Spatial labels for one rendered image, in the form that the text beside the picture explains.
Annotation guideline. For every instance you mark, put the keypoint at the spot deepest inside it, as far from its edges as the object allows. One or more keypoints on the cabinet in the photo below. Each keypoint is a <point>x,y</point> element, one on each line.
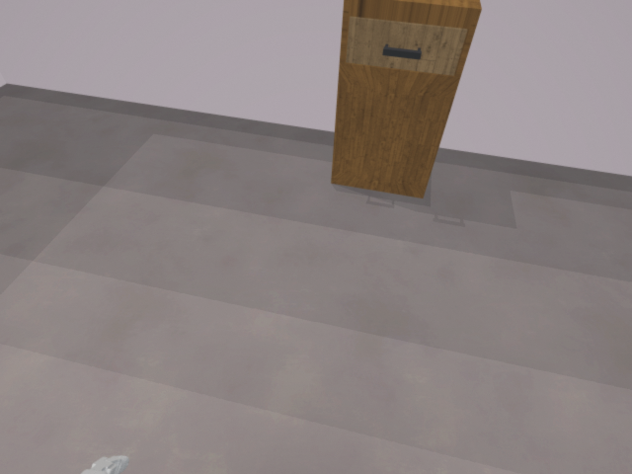
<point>389,122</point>

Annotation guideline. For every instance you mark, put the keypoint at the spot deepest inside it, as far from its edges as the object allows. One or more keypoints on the drawer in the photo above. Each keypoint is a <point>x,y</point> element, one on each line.
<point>440,46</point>

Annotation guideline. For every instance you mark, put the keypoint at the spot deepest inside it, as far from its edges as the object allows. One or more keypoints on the handle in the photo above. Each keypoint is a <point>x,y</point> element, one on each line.
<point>400,52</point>

